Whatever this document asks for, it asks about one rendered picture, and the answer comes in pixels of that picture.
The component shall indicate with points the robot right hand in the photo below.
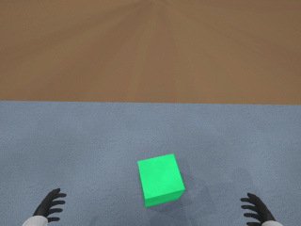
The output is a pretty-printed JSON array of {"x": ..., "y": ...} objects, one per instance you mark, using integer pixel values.
[{"x": 263, "y": 214}]

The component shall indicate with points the robot left hand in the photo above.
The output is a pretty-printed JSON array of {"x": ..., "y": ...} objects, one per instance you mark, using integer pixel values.
[{"x": 44, "y": 208}]

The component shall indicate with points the robot left forearm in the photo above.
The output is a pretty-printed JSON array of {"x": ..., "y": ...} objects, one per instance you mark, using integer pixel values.
[{"x": 36, "y": 221}]

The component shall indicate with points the carton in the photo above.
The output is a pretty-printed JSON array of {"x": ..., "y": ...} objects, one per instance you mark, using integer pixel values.
[{"x": 160, "y": 180}]

